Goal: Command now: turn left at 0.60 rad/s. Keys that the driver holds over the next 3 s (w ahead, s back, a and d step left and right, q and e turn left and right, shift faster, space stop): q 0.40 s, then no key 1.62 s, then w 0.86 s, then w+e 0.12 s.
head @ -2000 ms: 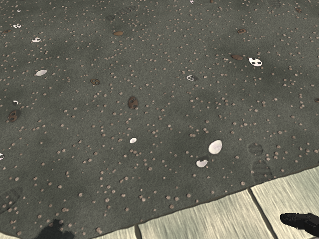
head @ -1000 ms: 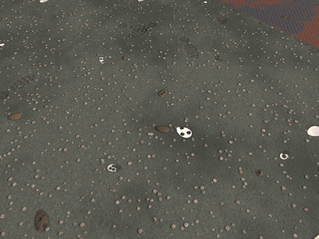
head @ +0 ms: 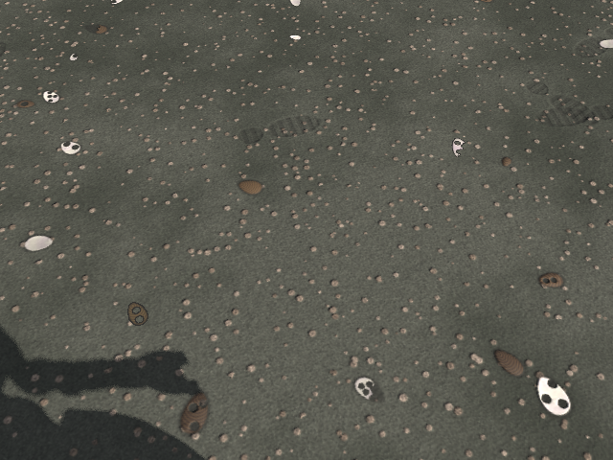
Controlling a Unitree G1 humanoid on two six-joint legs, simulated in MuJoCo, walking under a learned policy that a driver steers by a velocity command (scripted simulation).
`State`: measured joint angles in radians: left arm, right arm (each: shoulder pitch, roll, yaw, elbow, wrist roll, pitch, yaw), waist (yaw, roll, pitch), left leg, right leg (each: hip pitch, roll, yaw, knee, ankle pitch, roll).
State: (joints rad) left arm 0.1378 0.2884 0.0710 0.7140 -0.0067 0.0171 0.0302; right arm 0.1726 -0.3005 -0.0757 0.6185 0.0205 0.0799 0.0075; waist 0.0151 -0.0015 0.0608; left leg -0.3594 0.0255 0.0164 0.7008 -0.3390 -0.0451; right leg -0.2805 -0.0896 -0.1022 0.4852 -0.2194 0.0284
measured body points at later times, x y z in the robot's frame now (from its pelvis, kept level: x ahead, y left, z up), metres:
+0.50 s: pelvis +0.01 +0.01 +0.00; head +0.04 +0.01 +0.45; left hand +0.10 +0.32 -0.09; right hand +0.25 -0.22 -0.09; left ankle +0.00 +0.12 -0.74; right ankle +0.05 -0.11 -0.74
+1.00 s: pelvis -0.01 +0.02 +0.00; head +0.00 +0.04 +0.45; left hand +0.02 +0.31 -0.12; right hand +0.20 -0.17 -0.11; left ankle -0.06 +0.13 -0.74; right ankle +0.05 -0.11 -0.74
